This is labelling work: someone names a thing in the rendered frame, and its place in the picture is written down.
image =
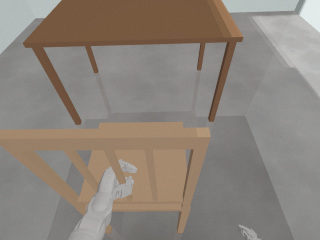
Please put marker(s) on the chair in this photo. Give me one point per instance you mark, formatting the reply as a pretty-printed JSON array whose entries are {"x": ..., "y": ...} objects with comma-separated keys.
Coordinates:
[{"x": 162, "y": 183}]

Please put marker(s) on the robot left hand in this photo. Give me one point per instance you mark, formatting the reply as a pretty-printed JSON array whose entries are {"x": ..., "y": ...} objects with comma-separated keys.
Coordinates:
[{"x": 109, "y": 182}]

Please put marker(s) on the table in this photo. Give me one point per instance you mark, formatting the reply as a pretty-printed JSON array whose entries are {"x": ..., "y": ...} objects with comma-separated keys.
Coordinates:
[{"x": 86, "y": 23}]

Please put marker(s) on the robot left forearm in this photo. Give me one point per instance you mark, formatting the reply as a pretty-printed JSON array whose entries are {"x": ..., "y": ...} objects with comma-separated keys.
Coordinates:
[{"x": 98, "y": 215}]

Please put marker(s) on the robot right hand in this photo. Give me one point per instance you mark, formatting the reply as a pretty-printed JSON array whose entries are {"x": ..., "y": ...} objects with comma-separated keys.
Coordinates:
[{"x": 248, "y": 234}]

